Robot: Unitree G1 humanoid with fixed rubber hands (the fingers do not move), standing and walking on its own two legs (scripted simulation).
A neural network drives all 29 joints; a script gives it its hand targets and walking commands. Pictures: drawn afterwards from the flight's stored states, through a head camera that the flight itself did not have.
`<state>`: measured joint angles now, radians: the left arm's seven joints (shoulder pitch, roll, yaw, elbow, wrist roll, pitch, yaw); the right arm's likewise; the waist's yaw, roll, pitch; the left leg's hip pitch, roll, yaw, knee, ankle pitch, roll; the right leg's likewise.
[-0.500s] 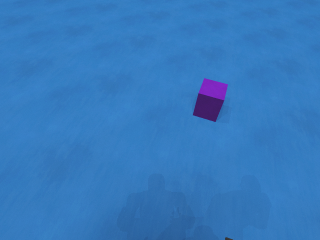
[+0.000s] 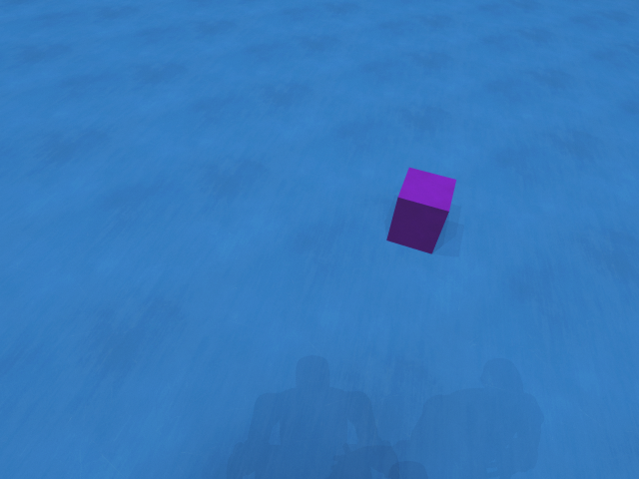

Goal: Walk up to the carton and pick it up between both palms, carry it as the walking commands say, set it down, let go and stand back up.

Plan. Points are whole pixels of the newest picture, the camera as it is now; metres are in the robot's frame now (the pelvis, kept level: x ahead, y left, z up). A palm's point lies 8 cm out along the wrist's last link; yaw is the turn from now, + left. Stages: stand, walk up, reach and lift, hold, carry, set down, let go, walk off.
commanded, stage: stand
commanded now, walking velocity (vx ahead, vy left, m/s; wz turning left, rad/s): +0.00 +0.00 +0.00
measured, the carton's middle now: (420, 210) +1.26 -0.48 -0.64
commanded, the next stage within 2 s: walk up in 1.24 s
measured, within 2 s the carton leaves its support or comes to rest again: neither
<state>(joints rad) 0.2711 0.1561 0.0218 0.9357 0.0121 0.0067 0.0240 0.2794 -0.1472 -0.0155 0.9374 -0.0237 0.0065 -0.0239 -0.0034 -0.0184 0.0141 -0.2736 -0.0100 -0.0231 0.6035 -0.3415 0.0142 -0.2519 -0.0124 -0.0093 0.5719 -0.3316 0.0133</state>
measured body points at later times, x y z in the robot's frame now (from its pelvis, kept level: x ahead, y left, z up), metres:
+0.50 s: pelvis +0.01 +0.00 +0.01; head +0.02 +0.02 +0.46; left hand +0.00 +0.22 -0.16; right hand +0.01 -0.21 -0.15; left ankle -0.01 +0.11 -0.73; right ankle -0.02 -0.13 -0.73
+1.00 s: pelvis +0.00 +0.01 +0.01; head +0.01 +0.02 +0.46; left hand -0.03 +0.20 -0.16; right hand -0.03 -0.19 -0.15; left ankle -0.01 +0.11 -0.73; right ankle -0.02 -0.13 -0.73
